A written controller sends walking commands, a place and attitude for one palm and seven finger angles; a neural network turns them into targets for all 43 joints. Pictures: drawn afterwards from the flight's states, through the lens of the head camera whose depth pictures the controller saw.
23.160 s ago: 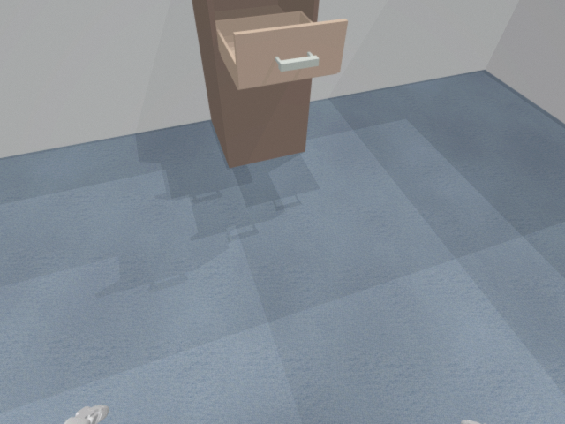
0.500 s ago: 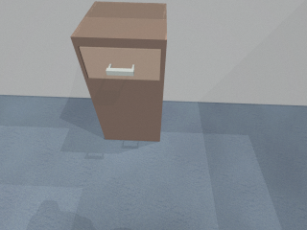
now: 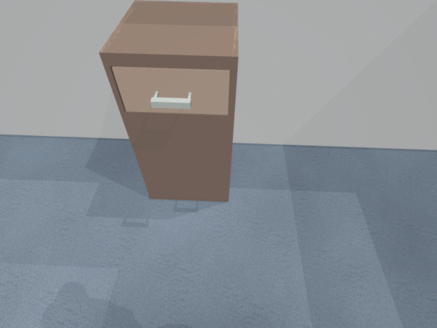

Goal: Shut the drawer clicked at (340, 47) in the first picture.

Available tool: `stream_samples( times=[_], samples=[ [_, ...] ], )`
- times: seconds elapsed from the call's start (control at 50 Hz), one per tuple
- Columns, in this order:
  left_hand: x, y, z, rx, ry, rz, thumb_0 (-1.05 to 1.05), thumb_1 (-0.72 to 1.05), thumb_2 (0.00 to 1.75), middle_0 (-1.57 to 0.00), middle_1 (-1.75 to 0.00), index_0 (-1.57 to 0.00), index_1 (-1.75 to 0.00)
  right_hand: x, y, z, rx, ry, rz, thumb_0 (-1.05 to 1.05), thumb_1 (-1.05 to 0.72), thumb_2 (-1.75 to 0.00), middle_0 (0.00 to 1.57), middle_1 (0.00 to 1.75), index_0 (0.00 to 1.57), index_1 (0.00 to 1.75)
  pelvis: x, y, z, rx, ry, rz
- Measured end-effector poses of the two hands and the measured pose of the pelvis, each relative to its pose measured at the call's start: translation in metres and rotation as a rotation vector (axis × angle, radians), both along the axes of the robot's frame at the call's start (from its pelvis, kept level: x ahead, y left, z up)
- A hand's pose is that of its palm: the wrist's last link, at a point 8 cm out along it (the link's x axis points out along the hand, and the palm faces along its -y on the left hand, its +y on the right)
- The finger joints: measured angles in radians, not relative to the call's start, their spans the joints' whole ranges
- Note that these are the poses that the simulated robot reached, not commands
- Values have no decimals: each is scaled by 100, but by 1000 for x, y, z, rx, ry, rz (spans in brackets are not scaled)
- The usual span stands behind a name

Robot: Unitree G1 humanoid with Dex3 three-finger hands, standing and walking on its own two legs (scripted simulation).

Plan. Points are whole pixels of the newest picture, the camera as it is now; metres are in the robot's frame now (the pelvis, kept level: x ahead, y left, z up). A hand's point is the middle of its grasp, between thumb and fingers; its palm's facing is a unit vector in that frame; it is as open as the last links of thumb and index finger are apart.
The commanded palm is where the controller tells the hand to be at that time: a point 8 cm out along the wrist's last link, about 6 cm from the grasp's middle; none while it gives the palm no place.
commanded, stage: stand and wait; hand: left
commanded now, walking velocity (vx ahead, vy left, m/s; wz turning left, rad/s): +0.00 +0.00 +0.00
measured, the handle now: (172, 98) +0.81 +0.20 -0.08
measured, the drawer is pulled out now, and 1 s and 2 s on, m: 0.00 0.00 0.00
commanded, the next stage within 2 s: none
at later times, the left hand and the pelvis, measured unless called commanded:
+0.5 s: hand out of the picture +0.04 +0.20 -0.17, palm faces +0.01 -0.97 -0.25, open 7.4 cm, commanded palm none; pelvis +0.00 +0.00 +0.00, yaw +0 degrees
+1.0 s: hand out of the picture +0.04 +0.20 -0.17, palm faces +0.00 -0.97 -0.26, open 7.4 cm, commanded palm none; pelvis +0.00 +0.00 +0.00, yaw +0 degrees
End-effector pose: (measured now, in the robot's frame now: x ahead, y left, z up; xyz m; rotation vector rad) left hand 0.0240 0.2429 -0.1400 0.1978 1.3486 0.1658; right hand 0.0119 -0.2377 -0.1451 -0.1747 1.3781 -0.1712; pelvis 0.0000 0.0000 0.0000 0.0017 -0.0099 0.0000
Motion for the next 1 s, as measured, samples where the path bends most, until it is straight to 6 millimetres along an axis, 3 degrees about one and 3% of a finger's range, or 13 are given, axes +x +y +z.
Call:
stream_samples(
  times=[0.34,1.0],
  samples=[
    [14,5,2,14,-27,-4,1,90,90,-20,-30,-20,-30,8,-7,2,-16,-11,2,1,-91,-90,20,30,20,30,5,-1,1,1,-4,1],
    [8,8,5,25,-18,-6,1,90,90,-20,-30,-20,-30,5,-15,4,-25,-6,8,1,-91,-90,20,30,20,30,2,-3,1,1,-5,2]
  ],
)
